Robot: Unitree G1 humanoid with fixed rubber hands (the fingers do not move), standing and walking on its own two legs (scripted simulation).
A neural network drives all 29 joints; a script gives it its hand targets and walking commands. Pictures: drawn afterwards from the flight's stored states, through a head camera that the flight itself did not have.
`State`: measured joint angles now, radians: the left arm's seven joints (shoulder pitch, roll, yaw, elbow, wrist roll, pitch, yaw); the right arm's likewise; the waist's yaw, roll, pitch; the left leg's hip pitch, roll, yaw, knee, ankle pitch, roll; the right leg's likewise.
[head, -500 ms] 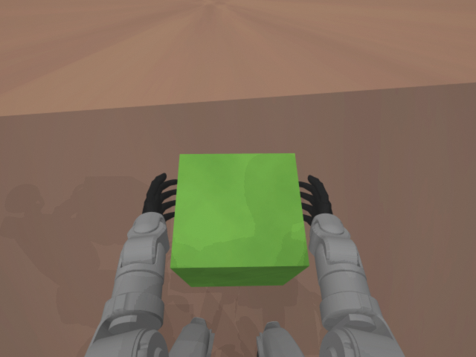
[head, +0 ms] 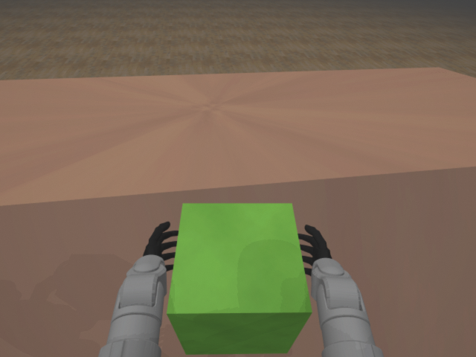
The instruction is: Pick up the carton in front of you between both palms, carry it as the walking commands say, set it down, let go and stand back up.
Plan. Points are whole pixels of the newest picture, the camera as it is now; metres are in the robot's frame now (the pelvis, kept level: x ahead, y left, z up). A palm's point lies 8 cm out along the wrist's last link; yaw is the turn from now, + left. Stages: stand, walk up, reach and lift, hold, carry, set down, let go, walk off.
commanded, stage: reach and lift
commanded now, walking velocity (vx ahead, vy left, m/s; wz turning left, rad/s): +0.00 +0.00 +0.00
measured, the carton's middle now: (237, 281) +0.30 +0.00 -0.06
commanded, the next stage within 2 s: hold in 0.92 s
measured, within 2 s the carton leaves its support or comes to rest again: neither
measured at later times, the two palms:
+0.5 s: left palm (154, 259) +0.29 +0.15 +0.03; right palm (323, 261) +0.29 -0.15 +0.03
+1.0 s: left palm (152, 255) +0.29 +0.15 +0.04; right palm (324, 259) +0.28 -0.15 +0.04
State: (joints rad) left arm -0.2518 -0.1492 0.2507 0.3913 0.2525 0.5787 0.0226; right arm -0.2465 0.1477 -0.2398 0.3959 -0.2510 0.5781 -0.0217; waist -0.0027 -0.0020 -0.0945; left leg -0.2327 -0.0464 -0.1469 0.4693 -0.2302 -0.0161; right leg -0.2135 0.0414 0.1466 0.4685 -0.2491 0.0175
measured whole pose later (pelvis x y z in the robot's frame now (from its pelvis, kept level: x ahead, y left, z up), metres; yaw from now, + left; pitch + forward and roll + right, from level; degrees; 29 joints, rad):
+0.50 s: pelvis -0.01 +0.00 +0.00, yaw +0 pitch -3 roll +0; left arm -0.31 -0.17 0.29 0.37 0.31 0.63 0.00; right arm -0.31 0.16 -0.28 0.37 -0.30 0.64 0.00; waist 0.00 0.00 -0.01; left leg -0.16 -0.03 -0.14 0.42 -0.20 -0.02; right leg -0.14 0.04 0.14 0.43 -0.22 0.01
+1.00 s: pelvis +0.00 +0.00 +0.01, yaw +0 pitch -5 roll +0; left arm -0.25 -0.15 0.21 0.27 0.27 0.71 0.01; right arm -0.24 0.15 -0.21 0.27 -0.27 0.71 -0.01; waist 0.00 -0.01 -0.02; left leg -0.08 -0.04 -0.14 0.36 -0.19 -0.01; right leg -0.06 0.03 0.14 0.36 -0.21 0.01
